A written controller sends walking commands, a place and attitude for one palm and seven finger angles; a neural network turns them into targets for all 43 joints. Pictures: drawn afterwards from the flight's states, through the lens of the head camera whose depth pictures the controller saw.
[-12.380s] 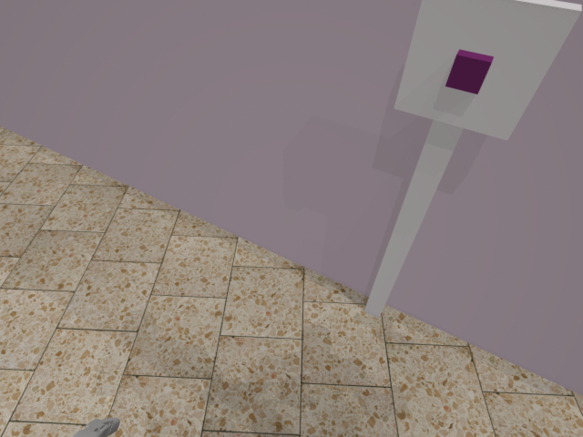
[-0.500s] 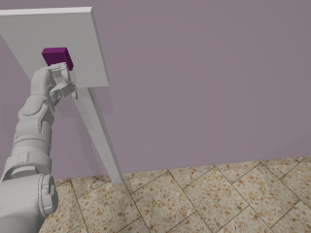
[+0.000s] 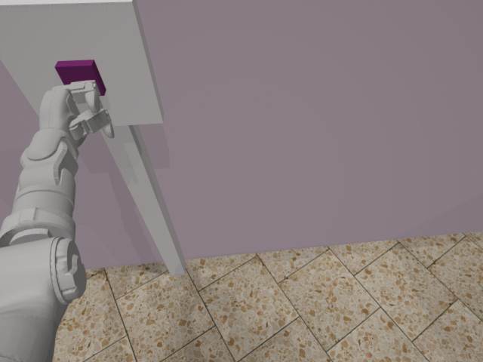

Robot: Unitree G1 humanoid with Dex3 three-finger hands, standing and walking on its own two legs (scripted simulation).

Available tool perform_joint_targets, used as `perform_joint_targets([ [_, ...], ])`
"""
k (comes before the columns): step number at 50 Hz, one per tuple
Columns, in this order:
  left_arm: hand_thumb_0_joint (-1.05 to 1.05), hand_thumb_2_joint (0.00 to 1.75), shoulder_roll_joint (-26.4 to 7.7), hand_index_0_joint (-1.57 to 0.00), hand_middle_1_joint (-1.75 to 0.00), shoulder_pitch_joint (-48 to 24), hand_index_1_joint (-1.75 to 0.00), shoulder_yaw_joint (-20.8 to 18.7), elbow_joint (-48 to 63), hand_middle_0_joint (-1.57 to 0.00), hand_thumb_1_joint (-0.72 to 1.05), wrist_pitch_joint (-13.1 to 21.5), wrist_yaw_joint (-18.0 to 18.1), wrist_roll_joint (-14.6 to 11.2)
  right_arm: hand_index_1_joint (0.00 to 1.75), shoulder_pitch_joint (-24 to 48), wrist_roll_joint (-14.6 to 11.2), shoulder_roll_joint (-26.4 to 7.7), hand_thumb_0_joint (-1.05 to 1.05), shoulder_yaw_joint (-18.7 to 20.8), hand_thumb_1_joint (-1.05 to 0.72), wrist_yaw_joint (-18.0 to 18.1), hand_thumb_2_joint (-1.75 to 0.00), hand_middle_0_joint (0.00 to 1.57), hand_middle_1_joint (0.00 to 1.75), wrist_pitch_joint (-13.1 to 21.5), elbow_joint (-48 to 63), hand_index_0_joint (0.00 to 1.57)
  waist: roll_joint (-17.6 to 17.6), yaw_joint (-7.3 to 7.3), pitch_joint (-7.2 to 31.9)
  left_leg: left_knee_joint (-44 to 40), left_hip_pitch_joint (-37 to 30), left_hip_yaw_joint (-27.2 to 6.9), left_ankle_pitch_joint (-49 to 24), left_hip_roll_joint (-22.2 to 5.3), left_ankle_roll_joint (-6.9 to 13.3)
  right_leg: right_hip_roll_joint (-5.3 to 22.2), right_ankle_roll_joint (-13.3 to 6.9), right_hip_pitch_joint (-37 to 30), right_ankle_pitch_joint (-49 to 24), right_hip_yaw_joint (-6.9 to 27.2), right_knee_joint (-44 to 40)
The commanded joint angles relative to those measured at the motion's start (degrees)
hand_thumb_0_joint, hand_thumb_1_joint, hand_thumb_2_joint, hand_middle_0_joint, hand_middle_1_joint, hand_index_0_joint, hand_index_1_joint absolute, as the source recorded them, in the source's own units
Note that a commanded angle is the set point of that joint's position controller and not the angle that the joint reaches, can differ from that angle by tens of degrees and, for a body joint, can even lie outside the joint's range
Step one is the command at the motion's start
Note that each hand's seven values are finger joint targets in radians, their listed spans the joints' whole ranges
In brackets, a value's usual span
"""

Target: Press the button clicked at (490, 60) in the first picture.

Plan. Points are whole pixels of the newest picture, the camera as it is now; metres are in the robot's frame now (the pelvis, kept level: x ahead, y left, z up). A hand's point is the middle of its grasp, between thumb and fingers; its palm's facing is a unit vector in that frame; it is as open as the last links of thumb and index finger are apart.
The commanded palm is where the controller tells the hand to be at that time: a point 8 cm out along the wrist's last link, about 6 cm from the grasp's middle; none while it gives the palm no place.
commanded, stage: press the button with the knuckle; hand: left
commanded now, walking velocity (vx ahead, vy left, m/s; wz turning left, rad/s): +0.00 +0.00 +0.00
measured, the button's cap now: (82, 76) +0.52 +0.25 +0.20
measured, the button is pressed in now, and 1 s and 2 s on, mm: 6 0 0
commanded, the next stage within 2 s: hold the button down briefly in 0.16 s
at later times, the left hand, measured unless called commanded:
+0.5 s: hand (103, 111) +0.48 +0.22 +0.17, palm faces +0.09 -1.00 -0.01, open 3.5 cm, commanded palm +0.48 +0.27 +0.17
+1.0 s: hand (100, 118) +0.46 +0.22 +0.17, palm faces +0.08 -1.00 +0.03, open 3.3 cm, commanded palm +0.42 +0.27 +0.17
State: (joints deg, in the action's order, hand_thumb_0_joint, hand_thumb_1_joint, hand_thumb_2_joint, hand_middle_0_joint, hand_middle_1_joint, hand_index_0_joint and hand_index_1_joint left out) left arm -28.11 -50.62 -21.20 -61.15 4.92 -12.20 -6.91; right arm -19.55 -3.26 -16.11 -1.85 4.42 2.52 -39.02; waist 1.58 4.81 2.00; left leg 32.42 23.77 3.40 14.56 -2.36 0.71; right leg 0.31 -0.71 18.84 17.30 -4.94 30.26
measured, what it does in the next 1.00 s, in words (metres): stands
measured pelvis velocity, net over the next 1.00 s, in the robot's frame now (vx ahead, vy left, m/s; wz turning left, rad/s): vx -0.01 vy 0.01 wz -0.03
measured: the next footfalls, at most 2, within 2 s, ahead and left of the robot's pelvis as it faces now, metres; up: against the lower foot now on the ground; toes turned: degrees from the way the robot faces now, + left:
none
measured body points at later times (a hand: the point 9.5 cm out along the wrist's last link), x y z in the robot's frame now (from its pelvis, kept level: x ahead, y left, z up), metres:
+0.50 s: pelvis -0.02 +0.00 +0.00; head +0.04 +0.00 +0.44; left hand +0.46 +0.27 +0.17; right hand -0.02 -0.27 -0.12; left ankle +0.02 +0.11 -0.73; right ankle -0.02 -0.11 -0.73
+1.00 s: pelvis -0.01 +0.01 +0.00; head +0.02 +0.01 +0.45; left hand +0.45 +0.27 +0.17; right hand +0.04 -0.26 -0.11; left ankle +0.02 +0.11 -0.73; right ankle -0.02 -0.11 -0.73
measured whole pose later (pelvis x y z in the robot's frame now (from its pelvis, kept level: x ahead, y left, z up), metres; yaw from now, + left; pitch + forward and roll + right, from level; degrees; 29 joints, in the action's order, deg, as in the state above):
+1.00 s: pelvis -0.01 +0.01 +0.00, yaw -2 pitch +6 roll -1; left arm -27.3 -46.5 -22.9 -57.6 7.4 -12.8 -8.6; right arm -22.5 -3.2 -16.2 -1.7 3.8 4.1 -37.7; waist 2.1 5.1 3.4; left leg 33.3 25.0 4.8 14.7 -2.7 1.4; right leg 0.1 -0.2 20.5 16.5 -3.3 30.6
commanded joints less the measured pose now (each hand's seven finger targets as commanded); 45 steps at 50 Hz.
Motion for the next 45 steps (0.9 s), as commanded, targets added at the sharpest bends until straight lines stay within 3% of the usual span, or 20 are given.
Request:
perform_joint_targets([
  [1,0.00,0.90,-17.85,-1.30,-1.50,-37.57,-1.50,-1.74,10.89,-1.30,0.90,6.47,0.28,-1.12,0.30,-4.58,0.18,-9.55,0.00,2.96,-0.90,0.77,-0.90,0.20,0.30,1.81,4.04,0.20,0.50,3.76,17.34,-1.20,-12.66,-4.07,-8.58,1.60,2.15,-1.28,0.36,1.75,-14.52,4.26,-3.89],
  [4,0.00,0.90,-18.23,-1.30,-1.50,-39.67,-1.50,-1.31,9.94,-1.30,0.90,7.65,0.49,-0.20,0.30,-5.54,0.38,-9.64,0.00,3.01,-0.90,0.65,-0.90,0.20,0.30,2.16,3.46,0.20,4.33,3.81,18.36,-1.11,-13.97,-4.86,-8.80,1.51,1.82,-1.41,0.11,3.90,-12.96,3.99,-3.71],
  [9,0.00,0.90,-19.38,-1.30,-1.50,-42.18,-1.50,-1.12,5.79,-1.30,0.90,8.24,0.12,-0.73,0.30,-7.31,0.38,-10.48,0.00,3.01,-0.90,0.84,-0.90,0.20,0.30,2.67,2.40,0.20,1.85,5.41,18.15,-1.22,-11.53,-5.16,-4.82,1.22,1.97,-1.54,0.67,4.97,-9.49,4.39,-4.38],
  [12,0.00,0.90,-19.55,-1.30,-1.50,-44.43,-1.50,-0.83,6.88,-1.30,0.90,9.13,-0.19,-0.65,0.30,-8.14,0.44,-10.58,0.00,3.11,-0.90,0.87,-0.90,0.20,0.30,3.06,2.28,0.20,3.57,5.76,20.94,-0.94,-12.88,-5.27,-5.49,1.19,1.97,-1.64,0.71,5.34,-9.56,4.41,-4.10],
  [13,0.00,0.90,-19.59,-1.30,-1.50,-43.70,-1.50,-1.13,5.09,-1.30,0.90,8.95,-0.12,-0.79,0.30,-8.45,0.44,-10.53,0.00,3.00,-0.90,0.93,-0.90,0.20,0.30,3.08,1.86,0.20,2.30,5.78,19.50,-1.00,-11.88,-5.35,-4.90,1.16,2.03,-1.72,0.74,5.46,-9.11,4.32,-4.34],
  [15,0.00,0.90,-18.86,-1.30,-1.50,-44.58,-1.50,-0.18,5.05,-1.30,0.90,9.08,-0.07,-0.86,0.30,-8.76,0.47,-10.67,0.00,2.88,-0.90,0.83,-0.90,0.20,0.30,3.42,1.76,0.20,3.65,6.12,18.28,-1.43,-11.14,-5.49,-2.80,1.22,1.93,-1.76,0.73,6.59,-6.80,4.23,-4.64],
  [16,0.00,0.90,-19.87,-1.30,-1.50,-44.44,-1.50,-1.39,4.42,-1.30,0.90,9.32,0.05,-0.93,0.30,-9.16,0.66,-10.81,0.00,2.97,-0.90,0.89,-0.90,0.20,0.30,3.54,1.50,0.20,2.13,6.11,18.63,-1.21,-10.92,-5.60,-2.82,1.09,2.12,-1.82,0.72,6.18,-6.83,4.31,-4.63],
  [21,0.00,0.90,-21.84,-1.30,-1.50,-44.86,-1.50,-1.81,3.59,-1.30,0.90,9.74,-0.01,-0.36,0.30,-9.89,0.73,-11.14,0.00,2.83,-0.90,0.93,-0.90,0.20,0.30,4.00,1.48,0.20,3.07,6.24,18.00,-1.54,-9.37,-5.71,-0.55,1.08,2.04,-1.79,0.74,6.61,-4.70,4.39,-4.73],
  [22,0.00,0.90,-22.07,-1.30,-1.50,-45.47,-1.50,-1.68,4.20,-1.30,0.90,9.92,0.03,-0.12,0.30,-9.70,0.65,-11.00,0.00,2.77,-0.90,0.86,-0.90,0.20,0.30,4.13,1.77,0.20,5.26,5.89,18.75,-1.64,-9.87,-5.63,-0.44,1.12,1.88,-1.77,0.68,6.93,-4.40,4.51,-4.70],
  [26,0.00,0.90,-23.00,-1.30,-1.50,-44.42,-1.50,-2.66,2.74,-1.30,0.90,10.02,0.09,-0.20,0.30,-10.15,0.82,-11.19,0.00,2.72,-0.90,0.88,-0.90,0.20,0.30,4.37,1.82,0.20,2.26,6.13,18.47,-1.45,-8.51,-5.61,0.47,1.05,2.18,-1.88,0.86,6.47,-3.82,4.61,-4.84],
  [28,0.00,0.90,-22.98,-1.30,-1.50,-44.97,-1.50,-2.41,2.95,-1.30,0.90,10.11,-0.12,-0.16,0.30,-10.16,0.74,-11.16,0.00,2.69,-0.90,0.91,-0.90,0.20,0.30,4.55,1.92,0.20,3.51,6.12,18.60,-1.62,-8.49,-5.49,0.57,1.02,1.98,-1.84,0.87,6.67,-3.75,4.52,-4.70],
  [30,0.00,0.90,-23.33,-1.30,-1.50,-44.73,-1.50,-3.00,3.85,-1.30,0.90,10.49,-0.23,0.02,0.30,-10.00,0.90,-11.09,0.00,2.85,-0.90,0.76,-0.90,0.20,0.30,4.63,2.21,0.20,5.20,5.52,19.34,-1.57,-9.83,-5.76,-0.25,1.09,1.75,-1.92,0.58,6.95,-4.15,4.24,-4.40],
  [32,0.00,0.90,-24.18,-1.30,-1.50,-42.09,-1.50,-4.87,4.65,-1.30,0.90,10.74,-0.19,-0.14,0.30,-9.76,1.06,-10.93,0.00,3.01,-0.90,0.56,-0.90,0.20,0.30,4.50,2.91,0.20,4.05,4.29,21.94,-1.19,-10.79,-5.67,-2.37,1.13,1.82,-2.02,0.44,5.25,-5.87,4.15,-3.94],
  [36,0.00,0.90,-23.13,-1.30,-1.50,-37.21,-1.50,-5.44,6.14,-1.30,0.90,10.70,-0.53,-0.78,0.30,-8.77,1.08,-10.71,0.00,2.99,-0.90,0.26,-0.90,0.20,0.30,4.18,4.06,0.20,3.01,2.85,20.65,-1.43,-10.20,-5.26,-2.72,1.26,1.88,-2.22,0.19,3.99,-6.55,3.86,-3.88],
  [38,0.00,0.90,-19.68,-1.30,-1.50,-37.47,-1.50,-2.85,8.67,-1.30,0.90,10.43,-0.61,-0.95,0.30,-7.62,0.77,-10.17,0.00,3.16,-0.90,0.24,-0.90,0.20,0.30,4.17,4.58,0.20,5.49,3.13,19.23,-1.79,-11.59,-4.86,-2.72,1.18,1.76,-2.18,0.23,5.31,-6.57,3.66,-4.10],
  [41,0.00,0.90,-21.61,-1.30,-1.50,-31.17,-1.50,-6.04,10.96,-1.30,0.90,9.93,-0.33,-1.55,0.30,-7.05,0.84,-10.45,0.00,3.37,-0.90,0.14,-0.90,0.20,0.30,3.91,5.58,0.20,2.41,0.97,20.84,-1.78,-12.35,-4.90,-5.57,1.09,1.92,-2.48,-0.13,2.63,-8.95,3.31,-3.49],
  [42,0.00,0.90,-20.49,-1.30,-1.50,-29.76,-1.50,-5.27,12.43,-1.30,0.90,9.54,-0.46,-1.61,0.30,-6.25,0.58,-10.07,0.00,3.34,-0.90,0.13,-0.90,0.20,0.30,3.78,6.25,0.20,4.20,0.43,21.30,-1.95,-12.91,-4.52,-6.76,1.15,1.74,-2.28,-0.20,2.04,-10.32,3.36,-3.22],
  [43,0.00,0.90,-17.74,-1.30,-1.50,-30.19,-1.50,-3.73,14.29,-1.30,0.90,9.10,-0.49,-2.16,0.30,-5.76,0.54,-9.77,0.00,3.35,-0.90,0.03,-0.90,0.20,0.30,3.86,6.50,0.20,3.72,0.92,21.20,-2.05,-13.92,-4.51,-7.03,1.19,1.78,-2.37,-0.07,2.37,-10.65,3.14,-3.42],
  [44,0.00,0.90,-18.12,-1.30,-1.50,-28.33,-1.50,-4.40,15.31,-1.30,0.90,8.67,-0.53,-2.28,0.30,-5.37,0.50,-9.76,0.00,3.49,-0.90,0.03,-0.90,0.20,0.30,3.91,6.68,0.20,4.11,0.02,20.80,-2.20,-14.03,-4.64,-7.72,1.10,1.60,-2.42,-0.31,2.09,-10.98,2.95,-3.28],
  [45,0.00,0.90,-16.65,-1.30,-1.50,-26.88,-1.50,-3.47,16.51,-1.30,0.90,8.06,-0.56,-2.60,0.30,-4.68,0.30,-9.65,0.00,3.45,-0.90,0.01,-0.90,0.20,0.30,3.86,7.10,0.20,4.01,0.10,19.68,-2.45,-14.32,-4.53,-7.52,1.02,1.59,-2.46,-0.31,2.42,-10.68,2.85,-3.57],
])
